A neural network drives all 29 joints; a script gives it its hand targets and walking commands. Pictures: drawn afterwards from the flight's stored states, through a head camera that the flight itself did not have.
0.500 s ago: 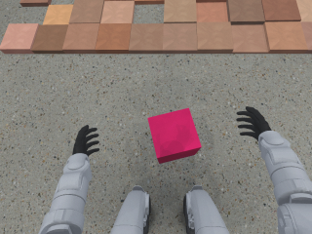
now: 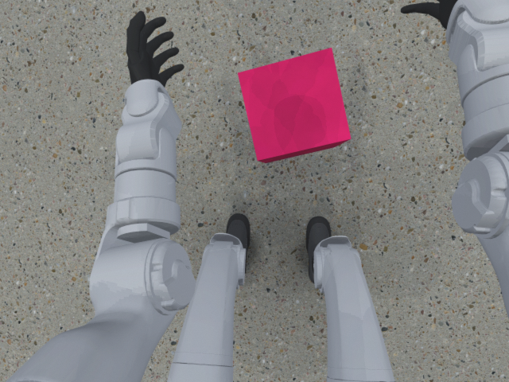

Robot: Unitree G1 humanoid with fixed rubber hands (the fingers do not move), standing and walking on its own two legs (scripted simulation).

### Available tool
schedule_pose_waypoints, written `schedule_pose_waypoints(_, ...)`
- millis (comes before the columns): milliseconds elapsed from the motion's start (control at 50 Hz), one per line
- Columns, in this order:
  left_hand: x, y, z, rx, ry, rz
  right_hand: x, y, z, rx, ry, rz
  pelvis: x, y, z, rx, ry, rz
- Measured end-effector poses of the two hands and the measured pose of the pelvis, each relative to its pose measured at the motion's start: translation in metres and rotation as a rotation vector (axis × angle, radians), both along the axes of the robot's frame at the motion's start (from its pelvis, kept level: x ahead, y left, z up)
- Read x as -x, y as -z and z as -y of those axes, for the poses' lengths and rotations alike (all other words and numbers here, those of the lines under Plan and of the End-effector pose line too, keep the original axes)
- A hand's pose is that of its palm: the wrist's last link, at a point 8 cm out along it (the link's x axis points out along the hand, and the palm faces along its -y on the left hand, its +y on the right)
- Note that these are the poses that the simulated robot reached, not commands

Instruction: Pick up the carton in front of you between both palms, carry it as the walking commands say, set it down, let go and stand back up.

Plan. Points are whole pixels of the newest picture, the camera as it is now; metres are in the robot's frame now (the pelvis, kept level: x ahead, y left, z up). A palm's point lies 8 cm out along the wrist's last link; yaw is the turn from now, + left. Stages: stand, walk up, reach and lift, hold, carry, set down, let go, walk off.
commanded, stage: reach and lift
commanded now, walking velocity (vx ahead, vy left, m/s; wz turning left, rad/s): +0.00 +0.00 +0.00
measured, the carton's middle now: (292, 115) +0.51 -0.01 -0.52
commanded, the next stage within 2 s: none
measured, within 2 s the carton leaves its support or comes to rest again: leaves its support in 1.70 s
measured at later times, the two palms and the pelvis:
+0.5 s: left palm (197, 117) +0.48 +0.19 -0.33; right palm (387, 83) +0.54 -0.19 -0.34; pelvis +0.00 +0.02 -0.17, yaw +4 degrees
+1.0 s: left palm (212, 120) +0.49 +0.18 -0.45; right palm (362, 93) +0.55 -0.17 -0.46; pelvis -0.03 +0.01 -0.27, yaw +5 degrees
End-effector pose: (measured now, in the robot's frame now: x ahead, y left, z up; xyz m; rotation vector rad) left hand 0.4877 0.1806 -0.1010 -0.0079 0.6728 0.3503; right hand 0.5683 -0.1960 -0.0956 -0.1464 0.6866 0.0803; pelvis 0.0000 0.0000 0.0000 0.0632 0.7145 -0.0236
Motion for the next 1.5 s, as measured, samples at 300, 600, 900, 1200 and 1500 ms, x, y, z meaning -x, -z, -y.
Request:
schedule_pose_waypoints(300,0.007,0.131,-0.004,0.005,0.033,-0.072,0.02,0.144,-0.011,-0.001,0.057,-0.065,-0.027,0.072,-0.01,-0.016,-0.023,-0.209)
schedule_pose_waypoints(600,0.012,0.264,-0.007,0.023,0.056,-0.046,0.028,0.275,-0.005,0.003,0.071,-0.012,0.02,0.211,-0.022,-0.027,-0.034,-0.08)
schedule_pose_waypoints(900,-0.001,0.336,-0.014,0.013,0.058,-0.086,0.028,0.365,-0.027,-0.007,0.038,-0.064,0.035,0.262,-0.014,-0.03,-0.049,0.079)
schedule_pose_waypoints(1200,-0.003,0.338,0.017,0.029,0.104,-0.101,0.028,0.353,-0.017,-0.01,0.041,-0.037,0.02,0.272,-0.015,-0.032,-0.045,0.054)
schedule_pose_waypoints(1500,-0.009,0.33,0.037,0.075,0.086,-0.079,0.03,0.346,-0.038,0.015,0.001,-0.089,0.033,0.269,-0.016,-0.028,-0.048,0.087)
